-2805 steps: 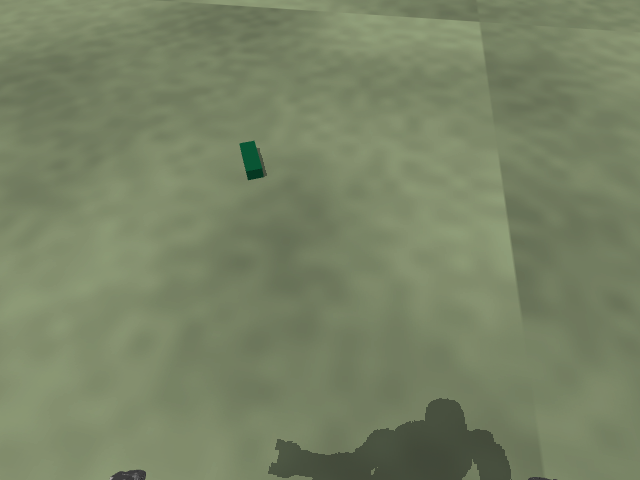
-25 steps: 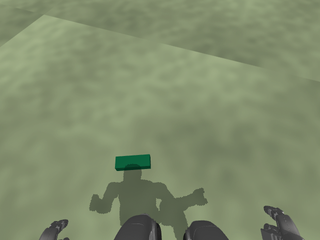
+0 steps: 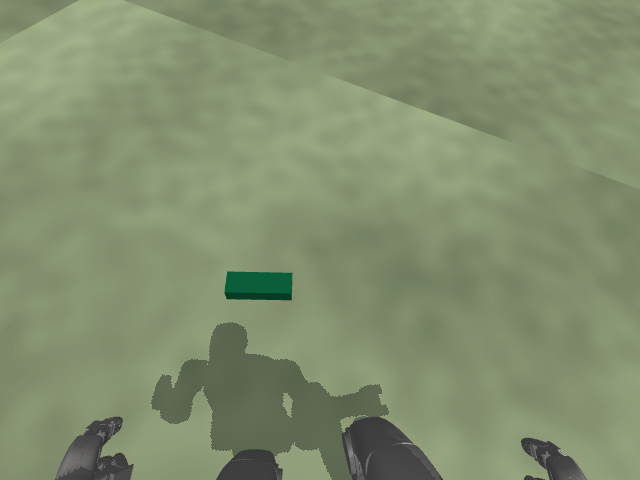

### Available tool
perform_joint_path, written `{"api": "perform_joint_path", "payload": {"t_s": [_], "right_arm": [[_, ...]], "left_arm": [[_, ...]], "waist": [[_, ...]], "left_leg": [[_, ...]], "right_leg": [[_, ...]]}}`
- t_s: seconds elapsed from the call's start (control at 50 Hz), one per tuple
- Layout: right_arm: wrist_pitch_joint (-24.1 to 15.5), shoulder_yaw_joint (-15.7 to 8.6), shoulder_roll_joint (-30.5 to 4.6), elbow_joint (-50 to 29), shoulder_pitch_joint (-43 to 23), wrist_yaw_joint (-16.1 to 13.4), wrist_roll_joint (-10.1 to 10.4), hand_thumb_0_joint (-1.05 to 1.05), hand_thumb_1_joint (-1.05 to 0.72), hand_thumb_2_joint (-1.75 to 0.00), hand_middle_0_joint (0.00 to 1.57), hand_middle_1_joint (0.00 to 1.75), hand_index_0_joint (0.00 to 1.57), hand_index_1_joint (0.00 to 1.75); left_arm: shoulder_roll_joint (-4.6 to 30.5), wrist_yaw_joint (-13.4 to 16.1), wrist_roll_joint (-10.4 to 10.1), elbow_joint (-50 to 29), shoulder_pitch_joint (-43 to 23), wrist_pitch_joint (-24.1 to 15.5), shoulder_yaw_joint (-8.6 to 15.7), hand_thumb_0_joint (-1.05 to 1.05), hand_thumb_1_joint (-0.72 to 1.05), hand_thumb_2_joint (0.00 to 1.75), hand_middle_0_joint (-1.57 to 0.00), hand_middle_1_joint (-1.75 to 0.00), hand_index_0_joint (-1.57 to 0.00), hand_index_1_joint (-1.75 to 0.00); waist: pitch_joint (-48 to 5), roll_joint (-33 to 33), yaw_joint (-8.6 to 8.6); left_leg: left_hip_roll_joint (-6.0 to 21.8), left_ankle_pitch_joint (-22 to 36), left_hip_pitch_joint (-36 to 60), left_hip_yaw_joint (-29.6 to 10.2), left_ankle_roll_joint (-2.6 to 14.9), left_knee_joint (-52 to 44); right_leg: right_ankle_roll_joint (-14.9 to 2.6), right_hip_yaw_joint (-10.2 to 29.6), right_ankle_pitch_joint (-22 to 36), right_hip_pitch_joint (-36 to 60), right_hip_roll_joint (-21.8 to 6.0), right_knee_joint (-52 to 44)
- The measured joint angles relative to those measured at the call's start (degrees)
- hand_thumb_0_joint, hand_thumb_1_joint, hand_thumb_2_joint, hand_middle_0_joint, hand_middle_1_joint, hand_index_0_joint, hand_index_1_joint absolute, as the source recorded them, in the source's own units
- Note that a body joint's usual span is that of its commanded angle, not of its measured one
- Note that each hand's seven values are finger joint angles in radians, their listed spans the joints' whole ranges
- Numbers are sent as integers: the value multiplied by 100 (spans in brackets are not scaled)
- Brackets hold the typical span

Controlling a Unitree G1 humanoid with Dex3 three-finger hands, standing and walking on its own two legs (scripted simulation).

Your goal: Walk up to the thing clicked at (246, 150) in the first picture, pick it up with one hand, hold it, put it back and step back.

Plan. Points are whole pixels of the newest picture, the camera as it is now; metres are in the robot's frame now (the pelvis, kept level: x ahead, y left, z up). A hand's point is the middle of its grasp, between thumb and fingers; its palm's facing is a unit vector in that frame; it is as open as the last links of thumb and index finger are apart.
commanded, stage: step back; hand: left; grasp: from above
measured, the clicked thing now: (259, 285) +0.67 +0.18 -0.74
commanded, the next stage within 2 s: none
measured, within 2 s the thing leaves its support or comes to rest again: neither
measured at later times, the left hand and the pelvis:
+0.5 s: hand out of the picture -0.03 +0.24 -0.14, palm faces -0.03 -0.90 -0.43, open 7.4 cm; pelvis -0.17 -0.03 -0.01, yaw +0 degrees
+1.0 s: hand out of the picture -0.28 +0.20 -0.16, palm faces -0.06 -0.91 -0.40, open 7.4 cm; pelvis -0.36 -0.07 -0.02, yaw -3 degrees
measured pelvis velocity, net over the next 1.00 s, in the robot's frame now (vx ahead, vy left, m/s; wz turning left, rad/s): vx -0.36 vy -0.07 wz -0.05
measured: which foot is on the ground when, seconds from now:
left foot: down 0.00-0.22, up 0.24-0.52, down 0.54-0.98, up 1.00-1.00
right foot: up 0.00-0.18, down 0.20-0.58, up 0.60-0.92, down 0.94-1.00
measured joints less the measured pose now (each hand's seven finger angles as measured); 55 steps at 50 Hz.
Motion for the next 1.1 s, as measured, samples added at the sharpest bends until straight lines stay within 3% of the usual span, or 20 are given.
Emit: {"api": "perform_joint_path", "payload": {"t_s": [0.1, 0.18, 0.22, 0.24, 0.3, 0.36, 0.42, 0.5, 0.54, 0.58, 0.62, 0.66, 0.7, 0.76, 0.84, 0.92, 0.96, 0.98, 1.04, 1.1], "right_arm": [[-57, -34, -48, -266, -232, -68, 55, 1, -90, -90, 21, 30, 21, 30], [-8, -47, -183, -453, -438, -58, 56, 1, -90, -90, 21, 30, 21, 30], [59, -99, -332, -443, -532, -50, 102, 1, -90, -90, 21, 30, 21, 30], [108, -131, -397, -411, -529, -56, 136, 1, -90, -90, 21, 30, 21, 30], [210, -179, -376, -275, -361, -105, 194, 1, -91, -90, 21, 30, 21, 30], [180, -165, -413, -195, -131, -81, 224, 1, -91, -90, 21, 30, 21, 30], [127, -148, -444, -137, 80, -104, 202, 1, -91, -90, 21, 30, 21, 30], [92, -125, -386, -61, 221, -116, 153, 1, -91, -90, 21, 30, 21, 29], [45, -116, -328, -42, 283, -94, 109, 1, -91, -90, 21, 30, 21, 29], [19, -117, -120, 42, 228, -80, 44, 1, -91, -90, 21, 30, 21, 29], [35, -44, -36, 39, 258, -11, -16, 1, -91, -90, 21, 30, 21, 30], [26, -20, -34, 27, 292, 1, -39, 1, -91, -90, 21, 30, 21, 30], [20, -6, -25, 23, 280, -30, -70, 1, -91, -90, 21, 30, 21, 30], [-5, -26, -64, -63, 145, -55, -44, 1, -90, -90, 21, 30, 21, 30], [-38, -61, -145, -289, -158, -86, -4, 1, -90, -90, 21, 30, 21, 30], [15, -53, -298, -488, -467, -64, 1, 1, -90, -90, 21, 30, 21, 30], [86, -81, -453, -482, -607, -49, 32, 0, -90, -90, 21, 30, 21, 30], [134, -119, -517, -440, -623, -58, 54, 0, -90, -90, 21, 30, 21, 30], [232, -182, -442, -291, -378, -120, 110, 1, -91, -90, 21, 30, 21, 30], [210, -148, -456, -145, -110, -76, 143, 1, -91, -90, 21, 30, 21, 30]], "left_arm": [[69, 13, 35, 24, 171, -37, 51, 1, 91, 89, -20, -30, -20, -30], [65, -18, 48, 116, 241, -100, 38, 1, 91, 89, -20, -30, -20, -30], [-78, -31, 88, 252, 177, -153, 31, 1, 91, 89, -20, -30, -20, -30], [-170, -58, 119, 275, 180, -166, 0, 1, 91, 89, -20, -30, -20, -30], [-222, -127, 155, 187, 319, -157, -86, 1, 91, 89, -20, -30, -20, -30], [-272, -93, 169, 126, 313, -122, -87, 1, 90, 89, -21, -30, -20, -30], [-262, -48, 199, -36, 177, -139, -69, 1, 90, 89, -21, -30, -20, -30], [-165, 29, 210, -317, -125, -173, -69, 1, 90, 89, -21, -30, -20, -30], [-86, 38, 165, -435, -290, -149, -87, 1, 90, 89, -21, -30, -20, -30], [50, 33, 113, -449, -455, -79, -54, 1, 90, 89, -20, -30, -20, -30], [31, 58, 84, -359, -412, -6, -32, 1, 91, 89, -20, -30, -20, -30], [-34, 48, 88, -206, -317, 68, -53, 1, 91, 89, -20, -30, -20, -30], [-44, 11, 41, -123, -201, 103, -47, 1, 91, 89, -20, -30, -20, -30], [-15, -29, 39, -73, 0, 73, -16, 1, 91, 89, -20, -30, -20, -30], [86, -25, 81, 28, 185, 37, 12, 1, 91, 89, -20, -30, -20, -30], [131, -50, 70, 185, 274, -20, -21, 1, 91, 89, -20, -30, -20, -30], [12, -61, 85, 345, 250, -84, -23, 1, 91, 89, -20, -30, -20, -30], [-88, -80, 119, 399, 259, -98, -46, 1, 91, 89, -20, -30, -20, -30], [-153, -133, 179, 396, 475, -91, -111, 1, 91, 89, -20, -30, -20, -30], [-212, -86, 202, 449, 576, -122, -126, 1, 90, 89, -21, -30, -20, -30]], "waist": [[132, 0, 65], [223, 79, 85], [327, 411, 18], [328, 602, -48], [90, 463, 73], [-67, 367, 89], [-120, 367, 62], [33, 332, -44], [117, 255, -103], [325, -180, -33], [288, -254, -5], [171, -74, -149], [54, -41, -136], [-28, -38, -40], [58, -48, 68], [146, 33, 166], [219, 355, 138], [234, 572, 74], [-70, 421, 217], [-281, 359, 215]], "left_leg": [[87, 197, -312, 169, -30, 113], [187, 213, -670, 336, -131, 514], [364, 192, -839, 190, -190, 808], [388, 160, -915, 7, -122, 901], [-193, -1089, -1241, -256, -83, 2156], [-616, -1180, -1278, -432, -67, 3133], [-698, -1234, -1037, -474, -133, 3203], [-455, -1362, -414, -224, -177, 1949], [-316, -864, -13, -41, -126, 845], [-530, -539, 140, 164, 35, 516], [-464, -465, 52, 219, 80, 586], [-263, -336, -63, 43, 86, 563], [-144, -98, -116, 21, 50, 323], [-18, 196, -288, 79, 7, 103], [127, 442, -609, 187, -27, 137], [307, 592, -1002, 313, -167, 417], [497, 613, -1206, 165, -208, 684], [513, 418, -1290, -59, -116, 820], [-126, -957, -1580, -340, -114, 1997], [-555, -964, -1552, -494, -104, 2980]], "right_leg": [[218, -64, -75, 571, -269, -788], [166, -436, 288, 1182, -618, -2580], [89, -648, 713, 1400, -482, -3115], [59, -763, 770, 1392, -393, -3117], [-23, -636, 841, 1110, -588, -2950], [-26, -586, 1129, 984, -759, -3199], [-19, -666, 1380, 765, -802, -3335], [14, -909, 1615, 470, -844, -3295], [54, -1040, 1639, 270, -905, -3083], [32, -832, 1608, 126, -1096, -2790], [-6, -523, 503, -64, -777, -2129], [-8, -353, -107, -214, -337, -1047], [-18, -116, -69, -263, -79, -176], [83, 41, 31, -79, -26, 341], [278, -57, -117, 500, -312, -458], [207, -468, 38, 1190, -681, -2281], [111, -710, 362, 1447, -567, -2918], [70, -844, 432, 1447, -456, -2909], [-44, -743, 510, 1172, -679, -2721], [-42, -729, 789, 1103, -861, -2982]]}}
